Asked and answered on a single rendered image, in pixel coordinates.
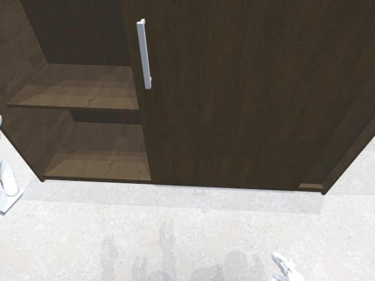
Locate robot right hand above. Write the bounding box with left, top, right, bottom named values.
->
left=271, top=252, right=305, bottom=281

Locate robot left hand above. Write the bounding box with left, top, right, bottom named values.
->
left=0, top=115, right=24, bottom=216

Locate wardrobe door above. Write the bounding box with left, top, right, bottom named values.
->
left=120, top=0, right=375, bottom=190
left=302, top=71, right=375, bottom=184

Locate handle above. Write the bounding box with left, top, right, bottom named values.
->
left=137, top=19, right=152, bottom=89

